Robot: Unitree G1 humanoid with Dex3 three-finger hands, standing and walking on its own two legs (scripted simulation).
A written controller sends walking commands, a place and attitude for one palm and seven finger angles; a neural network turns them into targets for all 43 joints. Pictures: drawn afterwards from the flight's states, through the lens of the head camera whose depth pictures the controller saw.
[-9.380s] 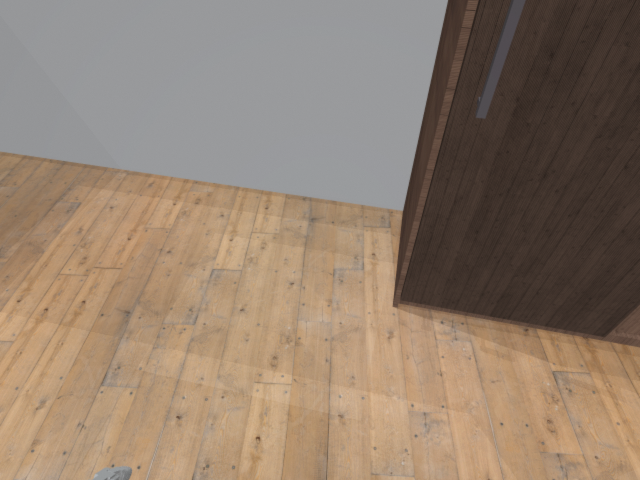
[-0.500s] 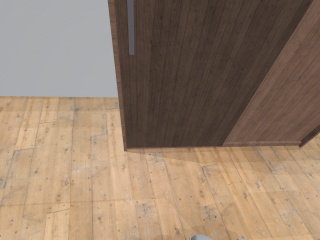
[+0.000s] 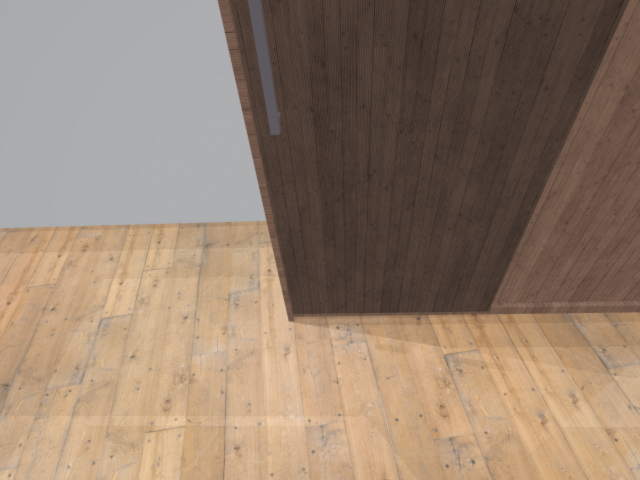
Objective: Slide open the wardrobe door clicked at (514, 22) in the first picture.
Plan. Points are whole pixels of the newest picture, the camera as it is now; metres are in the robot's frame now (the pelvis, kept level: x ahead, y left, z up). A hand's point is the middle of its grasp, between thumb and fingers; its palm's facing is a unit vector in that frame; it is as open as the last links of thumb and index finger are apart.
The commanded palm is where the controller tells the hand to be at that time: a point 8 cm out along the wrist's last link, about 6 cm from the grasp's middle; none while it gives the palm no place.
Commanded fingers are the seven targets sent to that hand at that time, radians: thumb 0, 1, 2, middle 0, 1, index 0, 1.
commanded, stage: take the last steps up to it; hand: left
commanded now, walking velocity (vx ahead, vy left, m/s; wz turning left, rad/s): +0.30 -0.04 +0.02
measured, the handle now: (264, 49) +0.79 +0.13 +0.21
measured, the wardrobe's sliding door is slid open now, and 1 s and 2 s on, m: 0.00 0.00 0.00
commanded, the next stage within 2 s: come to a stop and stand still in 0.82 s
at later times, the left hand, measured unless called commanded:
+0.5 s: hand out of the picture +0.08 +0.22 -0.18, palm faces +0.06 -0.99 -0.16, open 7.4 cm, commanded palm none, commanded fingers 0.00 0.90 0.90 -0.20 -0.30 -0.20 -0.30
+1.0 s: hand (260, 388) +0.31 +0.13 -0.18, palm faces +0.03 -0.98 -0.20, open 7.2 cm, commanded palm none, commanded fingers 0.00 0.90 0.90 -0.20 -0.30 -0.20 -0.30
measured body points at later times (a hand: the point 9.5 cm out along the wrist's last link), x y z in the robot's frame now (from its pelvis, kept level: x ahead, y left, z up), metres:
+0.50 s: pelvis +0.11 +0.04 -0.01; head +0.11 +0.05 +0.44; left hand +0.08 +0.27 -0.17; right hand +0.16 -0.20 -0.15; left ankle +0.09 +0.16 -0.75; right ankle +0.12 -0.09 -0.68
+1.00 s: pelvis +0.29 -0.04 -0.01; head +0.31 -0.05 +0.44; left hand +0.31 +0.18 -0.16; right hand +0.32 -0.28 -0.17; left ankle +0.33 +0.08 -0.71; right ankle +0.29 -0.13 -0.75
